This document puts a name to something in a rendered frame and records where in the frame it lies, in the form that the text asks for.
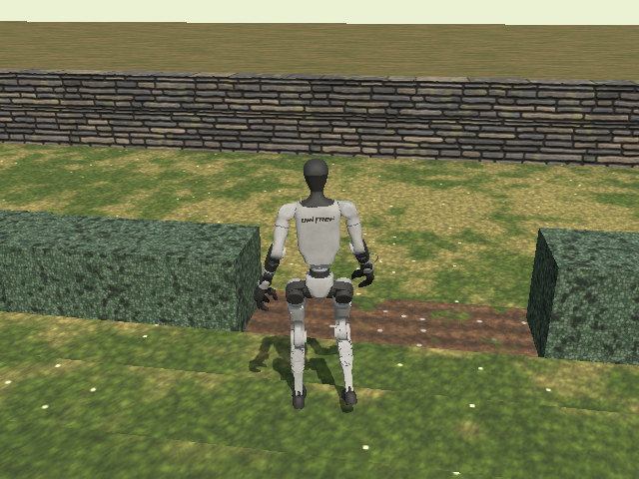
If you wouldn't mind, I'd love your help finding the robot right foot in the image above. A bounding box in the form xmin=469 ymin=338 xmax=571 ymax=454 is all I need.
xmin=341 ymin=388 xmax=357 ymax=405

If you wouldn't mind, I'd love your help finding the robot right hand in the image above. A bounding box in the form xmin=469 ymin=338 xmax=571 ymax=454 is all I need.
xmin=351 ymin=269 xmax=374 ymax=287

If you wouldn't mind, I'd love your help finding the robot left thigh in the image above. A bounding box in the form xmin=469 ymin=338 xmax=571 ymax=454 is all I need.
xmin=286 ymin=278 xmax=307 ymax=348

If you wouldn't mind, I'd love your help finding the robot left hand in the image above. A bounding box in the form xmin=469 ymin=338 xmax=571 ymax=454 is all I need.
xmin=255 ymin=285 xmax=278 ymax=311

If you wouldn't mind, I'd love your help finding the robot right forearm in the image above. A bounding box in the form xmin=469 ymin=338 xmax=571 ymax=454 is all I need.
xmin=355 ymin=239 xmax=373 ymax=273

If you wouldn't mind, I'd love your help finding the right robot upper arm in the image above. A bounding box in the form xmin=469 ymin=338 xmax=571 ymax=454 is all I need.
xmin=338 ymin=201 xmax=365 ymax=254

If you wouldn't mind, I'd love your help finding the robot left forearm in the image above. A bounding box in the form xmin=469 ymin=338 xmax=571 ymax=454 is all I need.
xmin=258 ymin=244 xmax=280 ymax=289

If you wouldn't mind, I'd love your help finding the left robot upper arm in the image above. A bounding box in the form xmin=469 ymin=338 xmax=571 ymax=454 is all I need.
xmin=271 ymin=203 xmax=297 ymax=259

